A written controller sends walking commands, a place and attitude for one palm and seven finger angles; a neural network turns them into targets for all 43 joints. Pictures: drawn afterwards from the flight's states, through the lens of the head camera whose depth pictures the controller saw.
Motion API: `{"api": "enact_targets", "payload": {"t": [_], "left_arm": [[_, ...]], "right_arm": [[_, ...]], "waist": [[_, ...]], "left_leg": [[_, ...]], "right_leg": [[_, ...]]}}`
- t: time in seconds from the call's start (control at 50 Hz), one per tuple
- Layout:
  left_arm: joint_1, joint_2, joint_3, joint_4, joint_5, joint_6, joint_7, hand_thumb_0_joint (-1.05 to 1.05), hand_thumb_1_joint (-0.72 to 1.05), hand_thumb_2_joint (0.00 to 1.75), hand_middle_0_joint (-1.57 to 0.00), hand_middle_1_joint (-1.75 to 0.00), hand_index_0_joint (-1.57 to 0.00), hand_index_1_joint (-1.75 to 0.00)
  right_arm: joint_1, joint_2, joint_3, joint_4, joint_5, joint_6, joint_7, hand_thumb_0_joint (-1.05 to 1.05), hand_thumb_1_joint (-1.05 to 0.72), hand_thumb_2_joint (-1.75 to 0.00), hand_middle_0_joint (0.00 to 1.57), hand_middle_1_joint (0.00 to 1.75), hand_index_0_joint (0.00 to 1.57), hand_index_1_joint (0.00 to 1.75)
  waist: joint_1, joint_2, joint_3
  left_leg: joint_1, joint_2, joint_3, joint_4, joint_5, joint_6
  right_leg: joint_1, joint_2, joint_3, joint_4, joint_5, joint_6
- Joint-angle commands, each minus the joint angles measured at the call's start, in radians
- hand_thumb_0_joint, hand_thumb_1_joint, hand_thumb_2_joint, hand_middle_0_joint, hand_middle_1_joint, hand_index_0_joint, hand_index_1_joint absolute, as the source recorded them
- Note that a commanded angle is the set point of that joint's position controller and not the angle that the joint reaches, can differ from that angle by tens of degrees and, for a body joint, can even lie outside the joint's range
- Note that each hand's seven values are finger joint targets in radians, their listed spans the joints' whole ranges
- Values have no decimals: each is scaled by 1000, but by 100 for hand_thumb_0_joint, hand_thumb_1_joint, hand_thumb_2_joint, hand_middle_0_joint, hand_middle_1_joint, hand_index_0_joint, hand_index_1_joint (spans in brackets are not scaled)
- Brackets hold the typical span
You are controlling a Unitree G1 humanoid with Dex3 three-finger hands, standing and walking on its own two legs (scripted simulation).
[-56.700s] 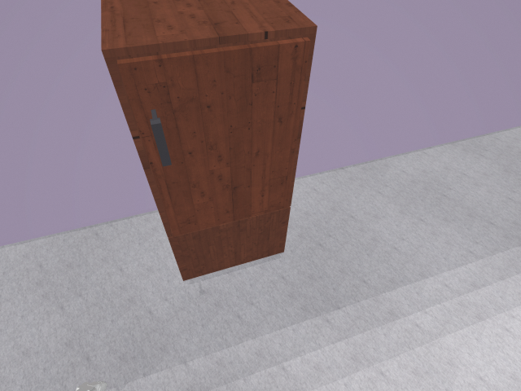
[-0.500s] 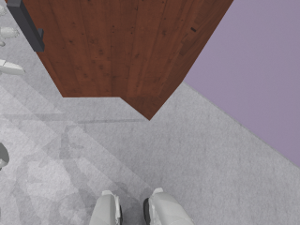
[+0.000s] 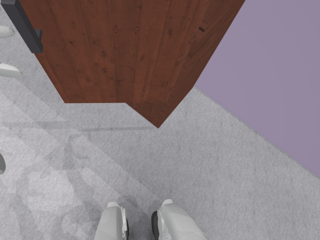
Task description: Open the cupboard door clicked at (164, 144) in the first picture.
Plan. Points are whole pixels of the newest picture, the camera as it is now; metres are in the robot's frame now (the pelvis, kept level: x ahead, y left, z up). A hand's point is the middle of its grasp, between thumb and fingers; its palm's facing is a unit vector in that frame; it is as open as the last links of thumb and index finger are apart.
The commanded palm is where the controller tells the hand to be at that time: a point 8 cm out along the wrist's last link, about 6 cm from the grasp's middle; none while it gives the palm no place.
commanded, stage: move the hooked fingers beside the handle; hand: left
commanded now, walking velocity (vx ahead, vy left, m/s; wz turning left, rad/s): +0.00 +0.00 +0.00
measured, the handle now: (26, 20) +0.58 +0.24 +0.09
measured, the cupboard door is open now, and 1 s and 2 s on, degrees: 43 43 44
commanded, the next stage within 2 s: slide the fingers in behind the handle in 0.04 s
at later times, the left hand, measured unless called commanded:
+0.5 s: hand (6, 44) +0.53 +0.27 +0.08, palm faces -0.01 -1.00 -0.01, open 13.9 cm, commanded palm +0.52 +0.29 +0.08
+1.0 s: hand (23, 47) +0.52 +0.24 +0.08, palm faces +0.01 -1.00 -0.02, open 13.9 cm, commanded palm +0.51 +0.26 +0.08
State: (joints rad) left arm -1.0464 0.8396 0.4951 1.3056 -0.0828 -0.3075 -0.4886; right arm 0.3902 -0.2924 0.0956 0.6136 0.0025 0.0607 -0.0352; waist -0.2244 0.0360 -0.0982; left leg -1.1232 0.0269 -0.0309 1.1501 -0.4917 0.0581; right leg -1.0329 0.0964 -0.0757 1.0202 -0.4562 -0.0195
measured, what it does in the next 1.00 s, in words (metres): stands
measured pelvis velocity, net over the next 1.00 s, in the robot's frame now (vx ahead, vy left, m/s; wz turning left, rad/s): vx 0.00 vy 0.00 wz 0.01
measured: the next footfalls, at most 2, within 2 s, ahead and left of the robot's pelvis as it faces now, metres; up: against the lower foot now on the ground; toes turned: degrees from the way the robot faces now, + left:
none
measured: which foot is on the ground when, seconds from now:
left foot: down 0.00-1.00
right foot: down 0.00-1.00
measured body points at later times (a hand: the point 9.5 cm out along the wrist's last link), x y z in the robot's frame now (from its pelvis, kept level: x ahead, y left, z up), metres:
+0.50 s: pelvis +0.01 +0.00 +0.00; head +0.17 +0.05 +0.42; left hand +0.53 +0.33 +0.08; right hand -0.01 -0.26 -0.09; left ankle +0.01 +0.08 -0.65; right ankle +0.01 -0.12 -0.65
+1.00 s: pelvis +0.00 +0.00 +0.00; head +0.16 +0.04 +0.43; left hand +0.52 +0.29 +0.08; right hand -0.01 -0.26 -0.09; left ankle +0.01 +0.08 -0.65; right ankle +0.01 -0.12 -0.65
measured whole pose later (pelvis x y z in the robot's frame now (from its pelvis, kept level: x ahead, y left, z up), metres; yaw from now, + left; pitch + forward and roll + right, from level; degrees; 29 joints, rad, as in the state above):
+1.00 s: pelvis +0.00 +0.00 +0.00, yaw +1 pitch +25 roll -6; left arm -0.98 0.66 0.41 1.23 -0.10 -0.35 -0.35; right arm 0.41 -0.27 0.06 0.65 -0.01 0.05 0.00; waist -0.20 0.04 -0.12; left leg -1.08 0.01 -0.02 1.12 -0.49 0.06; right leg -0.99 0.08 -0.07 1.01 -0.46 -0.02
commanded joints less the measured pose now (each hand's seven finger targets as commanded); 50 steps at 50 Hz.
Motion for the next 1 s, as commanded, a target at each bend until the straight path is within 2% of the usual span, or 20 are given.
{"api": "enact_targets", "payload": {"t": [0.0, 0.06, 0.1, 0.12, 0.18, 0.2, 0.28, 0.36, 0.4, 0.46, 0.5, 0.52, 0.58, 0.6, 0.7, 0.78, 0.8, 0.84, 0.9, 0.98], "left_arm": [[-395, 268, 7, -211, -28, -65, -11, 0, -50, 30, -30, -120, -30, -120], [-429, 287, 13, -198, -33, -56, -10, 0, -50, 30, -30, -120, -30, -120], [-455, 329, 37, -206, -30, -59, -6, 0, -50, 30, -30, -120, -30, -120], [-479, 314, 23, -231, -28, -62, -4, 0, -50, 30, -30, -120, -30, -120], [-449, 312, 37, -263, -22, -73, 7, 0, -50, 30, -30, -120, -30, -120], [-453, 280, 11, -254, -23, -68, 8, 0, -50, 30, -30, -120, -30, -120], [-402, 299, 47, -248, -30, -46, 8, 0, -50, 30, -30, -120, -30, -120], [-379, 282, 40, -266, -30, -35, 9, 0, -50, 30, -30, -120, -30, -120], [-391, 263, 31, -301, -34, -52, 14, 0, -50, 30, -30, -120, -30, -120], [-361, 157, -28, -307, -45, -60, 20, 0, -50, 30, -30, -120, -30, -120], [-366, 157, -16, -311, -47, -66, 31, 0, -50, 30, -30, -120, -30, -120], [-365, 122, -39, -298, -49, -61, 35, 0, -50, 30, -30, -120, -30, -120], [-369, 98, -46, -253, -47, -51, 58, 0, -50, 30, -30, -120, -30, -120], [-370, 138, -16, -273, -41, -57, 69, 0, -50, 30, -30, -120, -30, -120], [-369, 104, -19, -335, -30, -105, 116, 0, -50, 30, -30, -120, -30, -120], [-375, 63, -47, -304, -35, -115, 119, 0, -50, 30, -30, -120, -30, -120], [-369, 79, -32, -295, -36, -112, 117, 0, -50, 30, -30, -120, -30, -120], [-391, 72, -48, -293, -35, -109, 111, 0, -50, 30, -30, -120, -30, -120], [-389, 48, -68, -308, -32, -119, 110, 0, -50, 30, -30, -120, -30, -120], [-417, -12, -104, -302, -45, -117, 114, 0, -50, 30, -30, -120, -30, -120]], "right_arm": [[210, -214, -73, -13, -3, -7, -19, 0, -90, -90, 20, 30, 20, 30], [206, -218, -68, -13, 0, -11, -22, 0, -90, -90, 20, 30, 20, 30], [207, -220, -66, -11, 0, -14, -26, 0, -90, -90, 20, 30, 20, 30], [210, -219, -67, -6, -2, -17, -26, 0, -90, -90, 20, 30, 20, 30], [221, -215, -71, -3, -8, -19, -19, 0, -90, -90, 20, 30, 20, 30], [218, -214, -71, -2, -7, -19, -17, 0, -90, -90, 20, 30, 20, 30], [233, -213, -75, -2, -8, -15, -13, 0, -90, -90, 20, 30, 20, 30], [231, -211, -79, -2, -7, -12, -8, 0, -90, -90, 20, 30, 20, 30], [232, -209, -82, 2, -9, -12, -4, 0, -90, -90, 20, 30, 20, 30], [229, -201, -89, 7, -11, -11, 3, 0, -90, -90, 20, 30, 20, 30], [234, -203, -94, 11, -14, -9, 5, 0, -90, -90, 20, 30, 20, 30], [231, -201, -95, 12, -13, -10, 6, 0, -90, -90, 20, 30, 20, 30], [235, -199, -92, 11, -14, -10, 7, 0, -90, -90, 20, 30, 20, 30], [234, -203, -96, 7, -17, -9, 6, 0, -90, -90, 20, 30, 20, 30], [229, -192, -102, 2, -25, -12, 20, 0, -90, -90, 20, 30, 20, 30], [223, -191, -101, 6, -20, -12, 20, 0, -90, -90, 20, 30, 20, 30], [218, -194, -104, 6, -18, -12, 19, 0, -90, -90, 20, 30, 20, 30], [213, -193, -101, 9, -17, -13, 17, 0, -90, -90, 20, 30, 20, 30], [213, -188, -103, 14, -17, -14, 17, 0, -90, -90, 20, 30, 20, 30], [218, -185, -105, 24, -20, -18, 18, 0, -90, -90, 20, 30, 20, 30]], "waist": [[-6, 245, -518], [-20, 210, -490], [-15, 227, -504], [-22, 261, -527], [-2, 297, -579], [-11, 293, -576], [3, 270, -593], [4, 248, -564], [6, 270, -580], [-7, 274, -541], [-2, 266, -541], [-10, 256, -529], [-16, 213, -461], [-2, 220, -494], [16, 259, -548], [-8, 179, -511], [-4, 174, -520], [-6, 184, -509], [1, 239, -534], [-20, 205, -502]], "left_leg": [[557, 25, -97, -102, 494, -38], [502, 25, -92, -94, 439, -28], [498, 26, -95, -91, 436, -29], [526, 27, -97, -89, 452, -31], [593, 30, -110, -85, 526, -44], [600, 31, -111, -85, 531, -46], [581, 26, -98, -85, 564, -38], [559, 24, -88, -93, 551, -34], [603, 28, -99, -98, 585, -43], [654, 32, -106, -109, 612, -50], [677, 35, -116, -116, 630, -55], [670, 33, -116, -118, 610, -53], [625, 29, -114, -133, 548, -45], [631, 29, -113, -135, 553, -48], [694, 31, -120, -132, 623, -69], [618, 22, -102, -132, 539, -46], [611, 21, -97, -133, 519, -43], [591, 18, -92, -135, 488, -40], [650, 21, -102, -132, 547, -51], [642, 21, -110, -135, 508, -45]], "right_leg": [[69, -8, 28, -95, 269, -2], [71, -7, 33, -96, 244, 1], [68, -8, 33, -89, 240, 0], [55, -10, 34, -87, 246, 0], [39, -7, 25, -73, 264, -7], [32, -8, 25, -78, 269, -3], [93, -5, 28, -81, 323, -3], [119, -4, 29, -92, 342, 1], [97, -2, 25, -90, 337, -2], [51, 0, 14, -102, 319, -3], [42, -1, 10, -105, 306, -4], [34, -2, 10, -109, 299, -4], [34, -3, 8, -114, 268, -7], [51, -7, 11, -111, 274, -6], [52, -7, 12, -103, 287, -9], [97, -6, 21, -107, 297, -7], [108, -7, 24, -110, 297, -4], [111, -9, 28, -111, 288, -5], [82, -10, 24, -105, 296, -10], [63, -8, 19, -113, 269, -10]]}}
